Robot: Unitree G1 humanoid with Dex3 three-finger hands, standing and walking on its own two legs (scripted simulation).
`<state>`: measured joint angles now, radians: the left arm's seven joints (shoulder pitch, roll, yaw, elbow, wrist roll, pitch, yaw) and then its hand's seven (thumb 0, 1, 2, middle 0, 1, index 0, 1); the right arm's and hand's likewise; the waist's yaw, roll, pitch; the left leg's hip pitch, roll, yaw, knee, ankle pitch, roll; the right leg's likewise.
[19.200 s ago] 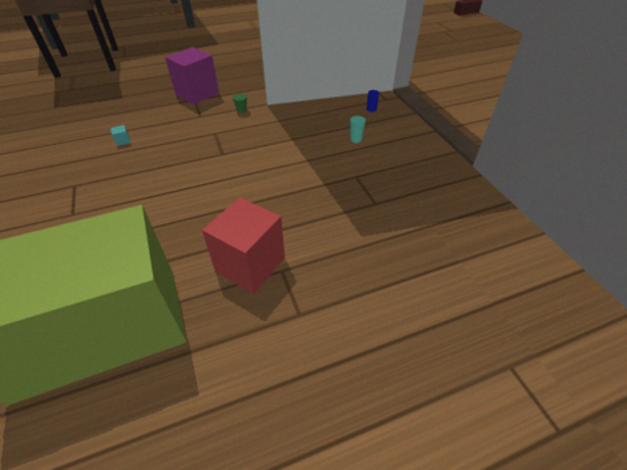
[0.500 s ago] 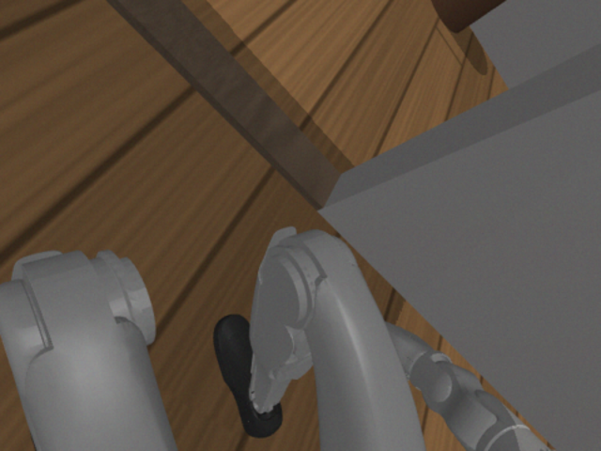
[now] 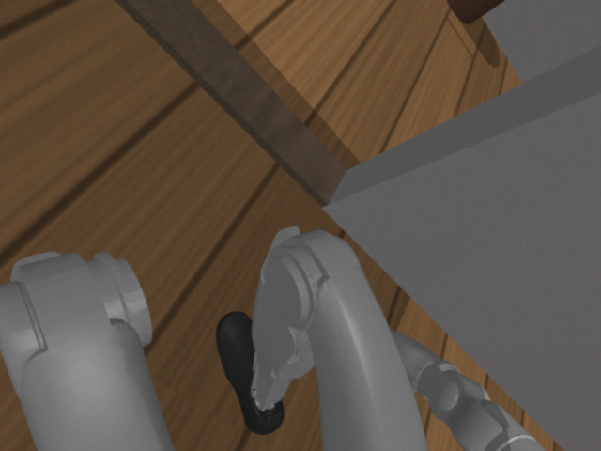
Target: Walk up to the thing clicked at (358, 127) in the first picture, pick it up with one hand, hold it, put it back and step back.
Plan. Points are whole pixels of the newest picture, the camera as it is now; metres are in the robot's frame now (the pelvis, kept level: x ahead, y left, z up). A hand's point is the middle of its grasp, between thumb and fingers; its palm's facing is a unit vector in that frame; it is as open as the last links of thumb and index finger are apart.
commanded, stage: settle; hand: left
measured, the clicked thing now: out of the picture +0.39 +0.35 -0.19
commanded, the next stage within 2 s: lift in 1.66 s
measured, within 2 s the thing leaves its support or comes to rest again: neither
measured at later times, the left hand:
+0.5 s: hand out of the picture +0.35 +0.37 -0.07, palm faces +0.47 -0.88 -0.03, open 11.3 cm
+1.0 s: hand out of the picture +0.35 +0.36 +0.02, palm faces +0.47 -0.88 -0.04, open 11.3 cm
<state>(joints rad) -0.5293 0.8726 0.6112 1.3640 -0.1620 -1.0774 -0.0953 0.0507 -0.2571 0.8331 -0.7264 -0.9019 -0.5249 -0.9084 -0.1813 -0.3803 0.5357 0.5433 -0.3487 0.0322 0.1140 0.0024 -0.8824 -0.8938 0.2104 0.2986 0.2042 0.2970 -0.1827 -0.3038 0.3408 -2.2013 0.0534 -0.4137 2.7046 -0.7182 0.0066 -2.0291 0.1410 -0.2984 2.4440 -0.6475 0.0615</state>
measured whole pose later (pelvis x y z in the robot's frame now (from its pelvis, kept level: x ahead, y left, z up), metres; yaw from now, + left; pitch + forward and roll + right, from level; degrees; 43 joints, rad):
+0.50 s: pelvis +0.01 -0.01 +0.03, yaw +4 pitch +20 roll -14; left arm -0.43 0.65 0.50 0.92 -0.20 -0.78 -0.16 0.04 -0.37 0.99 -0.73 -0.98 -0.53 -0.99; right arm -0.07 -0.32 0.30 0.58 -0.20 0.05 0.10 0.00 -0.88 -0.89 0.21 0.30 0.20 0.30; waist -0.11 -0.15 0.10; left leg -2.24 0.05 -0.29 2.56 -0.70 0.00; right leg -2.09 0.08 -0.22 2.39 -0.69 0.04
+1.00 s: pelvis +0.02 -0.02 +0.06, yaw +9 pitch +29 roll -9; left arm -0.45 0.50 0.51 0.78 -0.24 -0.62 -0.25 0.04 -0.39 1.01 -0.75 -0.97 -0.54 -0.97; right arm 0.00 -0.30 0.12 0.64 -0.09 0.05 0.06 0.01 -0.87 -0.89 0.21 0.30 0.20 0.30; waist -0.06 -0.05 -0.03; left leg -2.23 0.05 -0.18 2.41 -0.69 -0.02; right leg -2.12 0.05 -0.14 2.33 -0.72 0.00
